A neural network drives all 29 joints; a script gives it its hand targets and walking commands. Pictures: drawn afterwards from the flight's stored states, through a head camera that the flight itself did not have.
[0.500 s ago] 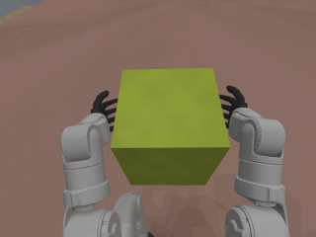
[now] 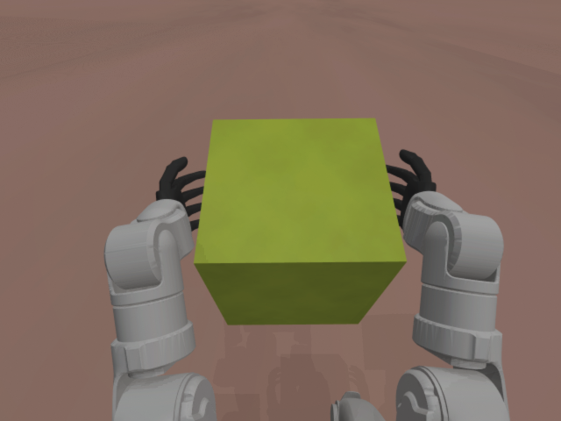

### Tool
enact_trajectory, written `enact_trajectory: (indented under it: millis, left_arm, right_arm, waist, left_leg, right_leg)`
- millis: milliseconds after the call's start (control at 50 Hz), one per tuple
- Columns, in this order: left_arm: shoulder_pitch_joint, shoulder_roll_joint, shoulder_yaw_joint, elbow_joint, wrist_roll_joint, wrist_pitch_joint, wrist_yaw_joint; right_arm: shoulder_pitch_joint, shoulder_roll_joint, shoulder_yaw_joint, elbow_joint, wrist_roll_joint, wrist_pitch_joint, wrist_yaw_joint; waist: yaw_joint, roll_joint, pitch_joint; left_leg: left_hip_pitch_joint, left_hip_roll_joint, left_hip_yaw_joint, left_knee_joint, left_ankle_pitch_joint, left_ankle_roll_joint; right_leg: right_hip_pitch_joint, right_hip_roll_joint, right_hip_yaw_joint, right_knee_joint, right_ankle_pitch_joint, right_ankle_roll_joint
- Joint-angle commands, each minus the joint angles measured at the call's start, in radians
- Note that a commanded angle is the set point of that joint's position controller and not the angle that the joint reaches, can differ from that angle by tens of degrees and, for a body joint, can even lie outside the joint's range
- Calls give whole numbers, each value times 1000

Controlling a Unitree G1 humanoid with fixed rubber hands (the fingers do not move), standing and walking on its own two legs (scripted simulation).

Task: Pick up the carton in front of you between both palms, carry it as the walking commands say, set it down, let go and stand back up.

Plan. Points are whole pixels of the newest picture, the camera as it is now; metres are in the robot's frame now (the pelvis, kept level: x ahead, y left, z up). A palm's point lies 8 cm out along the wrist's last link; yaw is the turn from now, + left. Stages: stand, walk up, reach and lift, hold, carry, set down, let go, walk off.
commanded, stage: carry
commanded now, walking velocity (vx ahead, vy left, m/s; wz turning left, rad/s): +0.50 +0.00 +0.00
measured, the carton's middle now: (293, 232) +0.38 +0.00 +0.10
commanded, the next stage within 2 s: none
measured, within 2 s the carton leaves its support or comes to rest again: neither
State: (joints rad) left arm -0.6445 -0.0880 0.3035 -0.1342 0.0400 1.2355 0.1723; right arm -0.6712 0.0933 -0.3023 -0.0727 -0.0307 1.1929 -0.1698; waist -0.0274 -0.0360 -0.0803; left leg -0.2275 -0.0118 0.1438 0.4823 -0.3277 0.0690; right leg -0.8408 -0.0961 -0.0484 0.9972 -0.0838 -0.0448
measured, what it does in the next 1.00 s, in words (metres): walks ahead: right foot, then left foot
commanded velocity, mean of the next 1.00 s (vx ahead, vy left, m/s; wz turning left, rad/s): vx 0.50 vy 0.00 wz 0.00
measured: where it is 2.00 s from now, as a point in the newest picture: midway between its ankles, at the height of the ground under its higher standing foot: (283, 206)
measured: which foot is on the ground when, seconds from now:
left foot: down 0.00-0.18, up 0.20-0.66, down 0.68-1.00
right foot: up 0.00-0.14, down 0.16-0.70, up 0.72-1.00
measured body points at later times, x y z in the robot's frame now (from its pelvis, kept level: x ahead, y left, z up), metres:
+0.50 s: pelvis +0.30 -0.04 +0.02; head +0.33 -0.06 +0.47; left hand +0.63 +0.11 +0.10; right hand +0.64 -0.20 +0.09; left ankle +0.40 +0.13 -0.68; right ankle +0.26 -0.11 -0.74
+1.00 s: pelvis +0.64 +0.00 +0.01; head +0.60 +0.02 +0.46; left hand +0.89 +0.14 +0.10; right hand +0.88 -0.16 +0.11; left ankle +0.55 +0.08 -0.74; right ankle +0.78 -0.16 -0.68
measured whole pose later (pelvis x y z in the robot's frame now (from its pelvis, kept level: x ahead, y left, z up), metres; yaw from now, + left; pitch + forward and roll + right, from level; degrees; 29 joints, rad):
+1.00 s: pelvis +0.64 +0.00 +0.01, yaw -1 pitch +4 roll -1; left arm 0.02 -0.13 0.03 -0.52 0.06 1.22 0.13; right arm 0.03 0.13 -0.06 -0.51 -0.04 1.19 -0.13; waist -0.03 -0.02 -0.18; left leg -0.03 0.02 0.19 0.22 -0.25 0.03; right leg -0.65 -0.13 -0.11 0.71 -0.07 0.03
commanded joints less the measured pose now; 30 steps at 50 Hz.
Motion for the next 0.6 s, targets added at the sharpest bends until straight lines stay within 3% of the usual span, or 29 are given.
enact_trajectory:
  millis: [0, 40, 80, 100, 120, 140, 160, 180, 200, 220, 240, 280, 320, 400, 460, 580]
  left_arm:
    - [-637, -697, -585, 23, -207, 6, -2]
    - [-638, -686, -550, 63, -197, 20, 5]
    - [-643, -677, -512, 95, -186, 30, 10]
    - [-644, -673, -494, 110, -181, 33, 11]
    - [-624, -676, -479, 142, -174, 33, 11]
    - [-618, -681, -465, 157, -162, 32, 10]
    - [-643, -654, -447, 177, -152, 29, 14]
    - [-626, -682, -450, 184, -153, 21, 13]
    - [-638, -719, -457, 162, -164, 14, 3]
    - [-659, -769, -481, 142, -173, 0, -11]
    - [-688, -819, -508, 110, -186, -16, -26]
    - [-697, -900, -554, 73, -199, -48, -49]
    - [-624, -927, -583, 60, -191, -73, -67]
    - [-418, -958, -648, -6, -176, -110, -96]
    - [-282, -964, -711, -92, -182, -129, -117]
    - [-1, -963, -794, -254, -232, -118, -136]
  right_arm:
    - [-535, 639, 520, 15, 178, 45, 38]
    - [-544, 627, 494, 52, 167, 58, 31]
    - [-572, 633, 476, 70, 168, 66, 25]
    - [-579, 640, 465, 79, 165, 68, 23]
    - [-584, 645, 458, 89, 162, 71, 22]
    - [-596, 646, 458, 101, 162, 71, 20]
    - [-618, 682, 475, 118, 171, 74, 20]
    - [-643, 697, 481, 89, 177, 72, 21]
    - [-666, 739, 493, 92, 182, 66, 23]
    - [-671, 783, 506, 86, 190, 55, 30]
    - [-684, 830, 521, 72, 197, 40, 38]
    - [-678, 909, 563, 64, 204, 10, 55]
    - [-609, 960, 612, 61, 199, -18, 68]
    - [-400, 1014, 701, 16, 194, -61, 89]
    - [-266, 1031, 769, -78, 198, -85, 102]
    - [-59, 966, 863, -368, 244, -69, 120]
  waist:
    - [-45, 157, -254]
    - [-39, 175, -232]
    - [2, 182, -227]
    - [15, 197, -252]
    - [40, 173, -306]
    - [61, 99, -388]
    - [47, -139, -515]
    - [71, -277, -505]
    - [63, -194, -464]
    - [53, -93, -445]
    - [35, -40, -402]
    - [17, -51, -392]
    - [20, -82, -398]
    - [39, -95, -370]
    - [46, -104, -344]
    - [60, -127, -280]
  left_leg:
    - [279, 182, -146, -168, 452, 125]
    - [298, 186, -128, -156, 538, 101]
    - [318, 207, -110, -113, 743, 46]
    - [323, 204, -83, -37, 843, 18]
    - [270, 173, -29, 116, 860, -15]
    - [110, 153, -16, 307, 640, -40]
    - [-187, 77, -28, 591, 294, -79]
    - [-447, -61, -80, 761, -143, -88]
    - [-507, 9, -153, 834, -131, -66]
    - [-513, 40, -162, 831, -70, -52]
    - [-491, 82, -166, 782, -20, -47]
    - [-422, 111, -157, 673, 54, -63]
    - [-424, 113, -132, 588, 90, -82]
    - [-468, 106, -74, 356, 159, -108]
    - [-474, 82, -31, 214, 196, -107]
    - [-342, 33, 44, -37, 318, -73]
  right_leg:
    - [39, 31, -75, -251, 69, 8]
    - [119, 50, -98, -366, 85, -4]
    - [257, 75, -117, -486, 105, -11]
    - [370, 99, -145, -542, 98, -11]
    - [565, 128, -167, -597, 91, -10]
    - [805, 47, -73, -574, 32, -13]
    - [1092, -236, 355, -510, 108, -143]
    - [1173, -295, 632, -650, 26, -232]
    - [1117, -280, 561, -670, -48, -211]
    - [1055, -260, 486, -678, -49, -184]
    - [966, -244, 403, -695, -28, -153]
    - [876, -207, 281, -758, -99, -111]
    - [889, -190, 205, -788, -76, -107]
    - [999, -151, 88, -784, 172, -100]
    - [1071, -129, 42, -754, 355, -84]
    - [1109, -115, -21, -708, 560, -56]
